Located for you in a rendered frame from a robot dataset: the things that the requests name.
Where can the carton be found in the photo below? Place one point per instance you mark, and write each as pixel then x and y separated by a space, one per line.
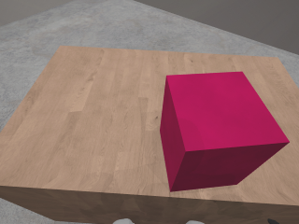
pixel 215 130

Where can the pedestal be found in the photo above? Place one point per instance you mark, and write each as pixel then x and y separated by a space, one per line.
pixel 84 145

